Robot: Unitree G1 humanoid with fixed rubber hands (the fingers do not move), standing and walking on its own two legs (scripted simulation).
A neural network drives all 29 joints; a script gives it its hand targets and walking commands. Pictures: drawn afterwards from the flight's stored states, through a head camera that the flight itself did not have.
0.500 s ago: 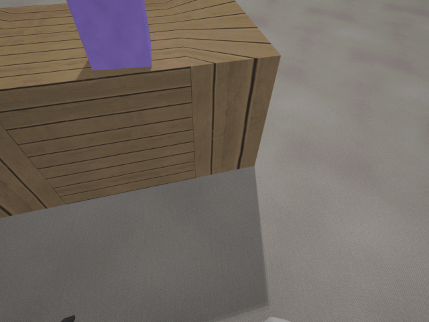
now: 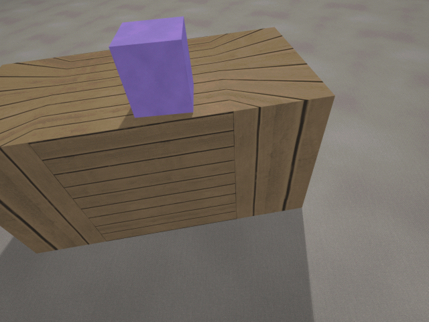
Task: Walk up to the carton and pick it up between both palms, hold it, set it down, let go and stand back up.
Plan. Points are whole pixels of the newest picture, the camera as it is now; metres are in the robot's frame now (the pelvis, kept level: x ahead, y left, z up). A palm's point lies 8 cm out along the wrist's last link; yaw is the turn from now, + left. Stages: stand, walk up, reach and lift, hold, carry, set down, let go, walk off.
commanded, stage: walk up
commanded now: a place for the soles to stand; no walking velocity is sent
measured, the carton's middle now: (158, 68) +0.91 +0.22 +0.06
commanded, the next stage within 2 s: none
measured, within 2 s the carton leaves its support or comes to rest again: neither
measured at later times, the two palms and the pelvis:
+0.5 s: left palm (39, 313) +0.20 +0.42 -0.12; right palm (347, 286) +0.23 -0.22 -0.08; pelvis +0.14 +0.09 -0.01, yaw +5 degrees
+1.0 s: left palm (46, 264) +0.30 +0.44 -0.10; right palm (310, 224) +0.38 -0.19 -0.10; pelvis +0.28 +0.11 -0.01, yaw +7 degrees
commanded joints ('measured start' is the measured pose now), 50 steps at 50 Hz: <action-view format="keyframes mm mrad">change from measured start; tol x32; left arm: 1 -17 315 114 -84 0 -29 -1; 50 -98 245 97 -135 -1 24 -31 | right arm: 1 -91 -180 -39 -79 21 -23 7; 7 316 -320 -110 26 3 -52 -39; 50 182 -206 -50 1 15 -73 -49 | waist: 1 55 -268 41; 8 -128 292 -147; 33 110 -313 -268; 38 28 -157 128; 50 -53 -169 -97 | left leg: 1 -79 23 111 -258 -5 -41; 6 408 -56 125 -437 21 3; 9 393 308 -685 -768 -257 171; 29 371 129 -121 -389 590 187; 35 -332 -47 -58 256 -200 25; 50 247 -60 198 -441 105 -13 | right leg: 1 2 -200 80 -269 -41 -177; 9 -533 33 143 671 -248 -28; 27 -389 4 71 156 19 -7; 31 97 53 33 -144 225 -58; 33 420 -342 641 -214 107 -199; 39 -139 -216 311 -379 -226 -181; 50 -92 -135 95 2 -65 -134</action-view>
